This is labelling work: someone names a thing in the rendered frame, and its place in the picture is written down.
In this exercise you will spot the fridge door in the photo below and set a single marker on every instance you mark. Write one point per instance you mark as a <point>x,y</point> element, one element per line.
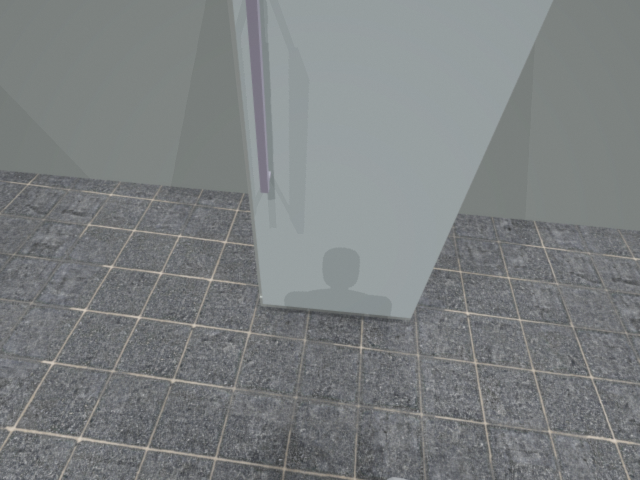
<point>378,115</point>

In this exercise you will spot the handle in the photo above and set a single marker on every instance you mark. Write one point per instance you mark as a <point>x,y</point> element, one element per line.
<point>255,47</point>

